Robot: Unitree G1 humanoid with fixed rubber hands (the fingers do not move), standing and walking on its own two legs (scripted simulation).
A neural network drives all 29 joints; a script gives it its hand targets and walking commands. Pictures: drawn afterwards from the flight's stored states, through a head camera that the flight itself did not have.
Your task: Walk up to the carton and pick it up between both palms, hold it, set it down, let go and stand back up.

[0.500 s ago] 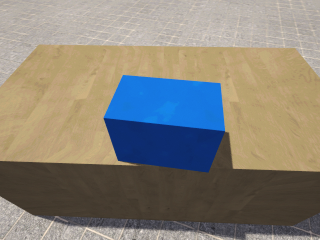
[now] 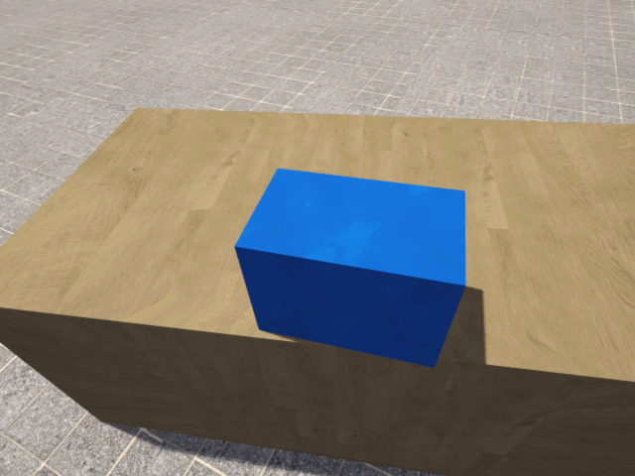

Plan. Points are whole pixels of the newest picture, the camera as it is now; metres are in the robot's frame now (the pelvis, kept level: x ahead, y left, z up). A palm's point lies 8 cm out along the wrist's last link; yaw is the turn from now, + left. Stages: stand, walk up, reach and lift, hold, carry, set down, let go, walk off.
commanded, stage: walk up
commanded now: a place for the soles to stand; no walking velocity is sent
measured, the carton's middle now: (354, 265) +0.45 -0.02 +0.00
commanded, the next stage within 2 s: reach and lift in 1.84 s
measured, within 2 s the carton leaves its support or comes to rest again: neither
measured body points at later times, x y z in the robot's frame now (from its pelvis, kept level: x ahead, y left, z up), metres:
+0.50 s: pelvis +0.00 +0.02 +0.00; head +0.01 +0.02 +0.45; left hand +0.00 +0.28 -0.15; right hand +0.02 -0.24 -0.14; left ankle +0.02 +0.13 -0.74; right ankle -0.04 -0.08 -0.74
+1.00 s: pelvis +0.03 +0.02 +0.00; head +0.03 +0.02 +0.45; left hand +0.03 +0.27 -0.15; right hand +0.06 -0.23 -0.15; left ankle +0.02 +0.13 -0.74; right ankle -0.04 -0.08 -0.74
